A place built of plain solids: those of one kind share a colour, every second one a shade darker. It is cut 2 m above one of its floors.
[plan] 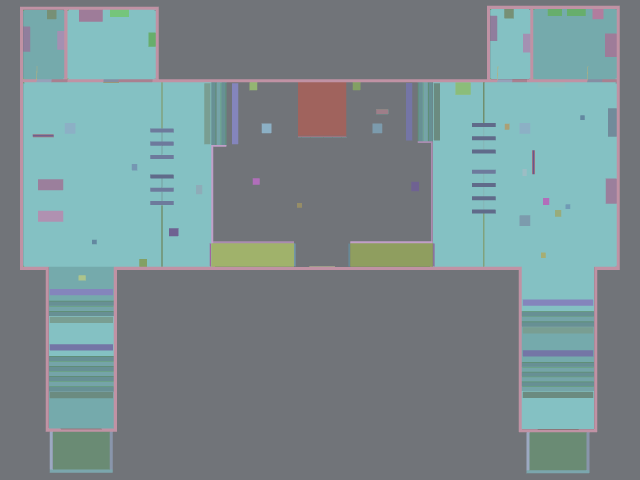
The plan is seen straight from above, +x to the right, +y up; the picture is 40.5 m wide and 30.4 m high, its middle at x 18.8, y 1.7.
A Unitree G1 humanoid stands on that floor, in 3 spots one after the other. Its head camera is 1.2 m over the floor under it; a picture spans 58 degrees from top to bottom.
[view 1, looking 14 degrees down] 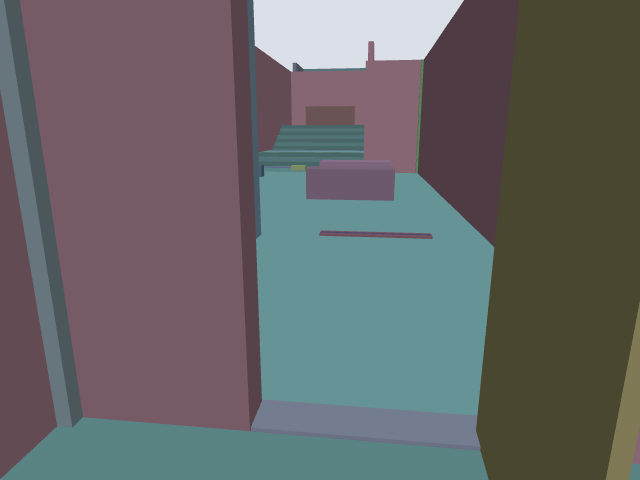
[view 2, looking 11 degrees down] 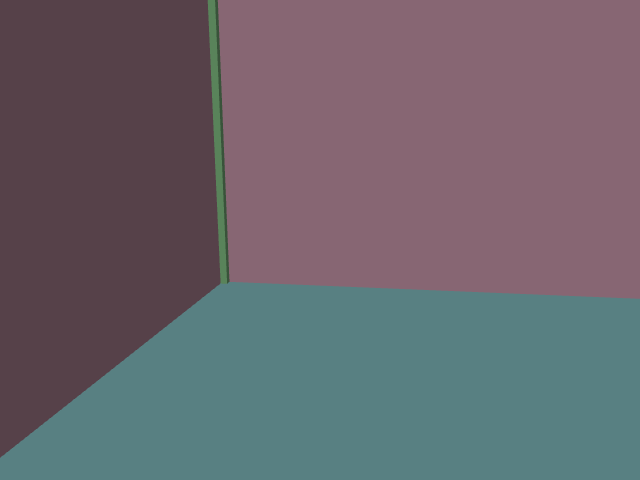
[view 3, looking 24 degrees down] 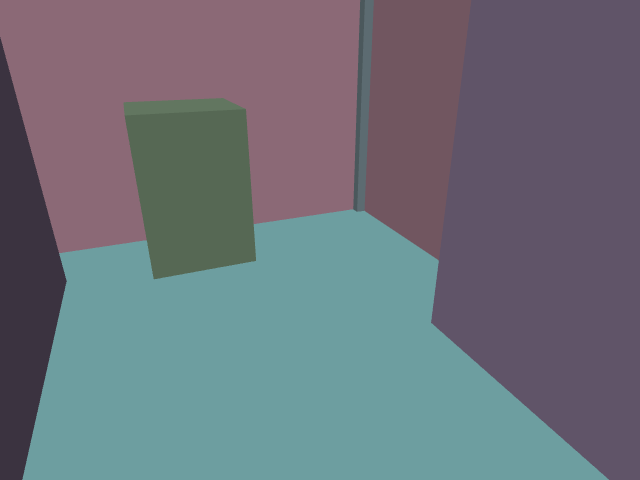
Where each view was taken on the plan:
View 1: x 1.31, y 13.39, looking -83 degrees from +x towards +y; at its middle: raised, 4.96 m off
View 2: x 36.20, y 13.39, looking -172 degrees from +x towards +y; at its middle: wall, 4.00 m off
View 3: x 30.50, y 13.39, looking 67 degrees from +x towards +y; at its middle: raised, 2.95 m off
